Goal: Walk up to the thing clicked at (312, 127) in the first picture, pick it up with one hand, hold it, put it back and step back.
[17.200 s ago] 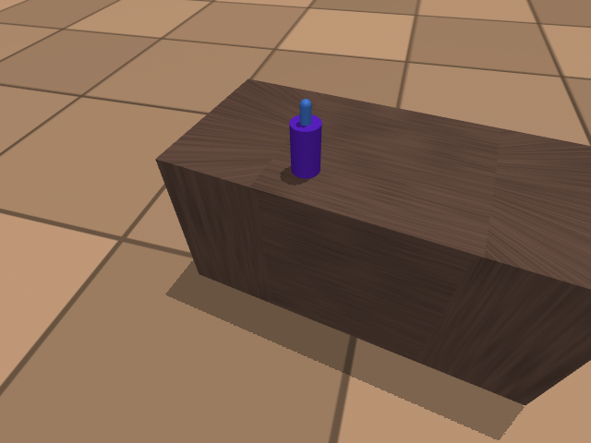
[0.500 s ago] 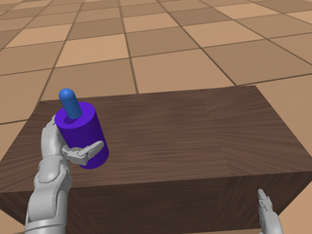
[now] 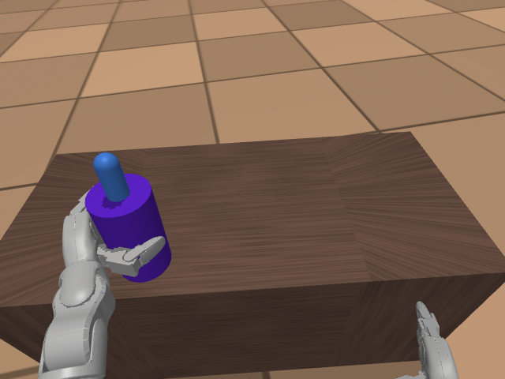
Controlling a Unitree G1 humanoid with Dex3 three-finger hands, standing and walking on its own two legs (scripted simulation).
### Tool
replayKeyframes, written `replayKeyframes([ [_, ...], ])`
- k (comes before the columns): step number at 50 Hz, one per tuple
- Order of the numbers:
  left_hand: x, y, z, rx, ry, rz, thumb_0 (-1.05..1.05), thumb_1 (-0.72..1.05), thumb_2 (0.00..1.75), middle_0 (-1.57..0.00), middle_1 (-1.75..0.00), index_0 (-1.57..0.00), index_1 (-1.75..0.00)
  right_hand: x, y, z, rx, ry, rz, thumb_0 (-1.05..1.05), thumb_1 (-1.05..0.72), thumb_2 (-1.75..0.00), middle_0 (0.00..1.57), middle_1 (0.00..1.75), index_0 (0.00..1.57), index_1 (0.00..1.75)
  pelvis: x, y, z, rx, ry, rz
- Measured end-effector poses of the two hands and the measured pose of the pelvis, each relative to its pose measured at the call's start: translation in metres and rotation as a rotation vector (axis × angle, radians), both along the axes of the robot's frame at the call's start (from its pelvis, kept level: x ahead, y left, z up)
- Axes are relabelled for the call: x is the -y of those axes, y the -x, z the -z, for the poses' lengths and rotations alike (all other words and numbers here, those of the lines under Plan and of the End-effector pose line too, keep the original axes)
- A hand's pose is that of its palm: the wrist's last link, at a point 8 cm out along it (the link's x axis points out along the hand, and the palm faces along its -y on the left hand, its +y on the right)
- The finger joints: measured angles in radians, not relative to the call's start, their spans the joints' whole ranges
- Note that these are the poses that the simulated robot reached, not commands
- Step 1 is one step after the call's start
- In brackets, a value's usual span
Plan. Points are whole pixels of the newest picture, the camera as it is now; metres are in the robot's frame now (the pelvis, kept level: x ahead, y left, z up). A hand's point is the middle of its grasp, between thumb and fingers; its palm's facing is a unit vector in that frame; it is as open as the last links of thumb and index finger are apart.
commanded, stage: crouch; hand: left
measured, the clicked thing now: (127, 216) +0.33 +0.19 +0.15
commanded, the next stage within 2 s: lower in 1.38 s
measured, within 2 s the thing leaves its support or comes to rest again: rests again in 1.92 s
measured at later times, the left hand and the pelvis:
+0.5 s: hand (143, 230) +0.37 +0.20 +0.07, palm faces +0.31 -0.95 +0.00, open 11.3 cm; pelvis -0.01 +0.00 +0.00, yaw -1 degrees
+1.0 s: hand (131, 219) +0.41 +0.24 +0.05, palm faces +0.27 -0.96 +0.00, open 11.3 cm; pelvis -0.01 +0.01 -0.03, yaw +0 degrees
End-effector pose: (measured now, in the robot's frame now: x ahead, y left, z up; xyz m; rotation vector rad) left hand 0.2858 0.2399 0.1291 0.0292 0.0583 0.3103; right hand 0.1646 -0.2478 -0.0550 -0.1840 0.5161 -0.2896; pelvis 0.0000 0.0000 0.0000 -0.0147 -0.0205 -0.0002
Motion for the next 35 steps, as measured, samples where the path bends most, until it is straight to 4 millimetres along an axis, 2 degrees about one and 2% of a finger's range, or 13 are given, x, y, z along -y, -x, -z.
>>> replayKeyframes([
  [4,-0.001,-0.001,-0.014,0.039,0.001,0.021,-0.01,-0.56,1.12,-0.6,-1.01,-0.64,-1.02,-0.005,-0.005,0.001,0.022,-0.012,-0.006,-0.02,0.53,-0.06,0.05,0.05,0.06,0.05,-0.001,-0.003,0.0,0.004,0.001,-0.008],
  [9,0.003,-0.009,-0.032,0.081,0.015,0.064,-0.01,-0.56,1.12,-0.6,-1.01,-0.64,-1.02,-0.004,-0.001,0.004,0.019,-0.02,0.012,-0.01,0.54,-0.06,0.05,0.05,0.06,0.05,-0.003,-0.004,-0.001,0.017,-0.002,-0.01],
  [14,0.008,-0.026,-0.03,0.067,0.067,0.093,-0.01,-0.56,1.13,-0.61,-1.0,-0.64,-1.02,0.004,0.008,0.001,0.002,-0.008,0.023,-0.02,0.55,-0.05,0.05,0.05,0.06,0.05,-0.003,0.0,-0.001,0.022,-0.006,-0.009],
  [18,0.007,-0.038,-0.008,-0.017,0.086,0.08,-0.01,-0.57,1.13,-0.61,-1.0,-0.64,-1.01,0.012,0.018,-0.003,-0.016,0.008,0.03,-0.02,0.55,-0.05,0.05,0.05,0.06,0.05,-0.002,0.005,-0.002,0.012,-0.009,0.0],
  [24,-0.003,-0.046,0.048,-0.133,0.089,0.006,-0.01,-0.56,1.13,-0.6,-1.0,-0.64,-1.02,0.021,0.035,-0.002,-0.075,0.032,0.032,-0.02,0.56,-0.05,0.05,0.05,0.06,0.05,0.0,0.013,0.001,-0.03,-0.007,0.014],
  [28,-0.016,-0.046,0.081,-0.16,0.059,-0.034,-0.01,-0.56,1.12,-0.6,-1.0,-0.64,-1.02,0.022,0.038,0.001,-0.098,0.057,0.029,-0.02,0.55,-0.05,0.05,0.05,0.06,0.05,0.001,0.015,0.006,-0.074,-0.004,0.02],
  [31,-0.024,-0.045,0.096,-0.157,0.039,-0.041,-0.01,-0.56,1.12,-0.6,-1.01,-0.64,-1.02,0.021,0.033,0.002,-0.099,0.076,0.016,-0.02,0.55,-0.05,0.05,0.05,0.06,0.05,0.0,0.014,0.011,-0.104,0.001,0.021],
  [35,-0.034,-0.041,0.102,-0.12,0.028,-0.035,-0.01,-0.56,1.12,-0.6,-1.01,-0.64,-1.02,0.017,0.023,0.005,-0.093,0.091,0.002,-0.02,0.54,-0.06,0.05,0.05,0.06,0.05,-0.002,0.012,0.017,-0.132,0.008,0.017],
])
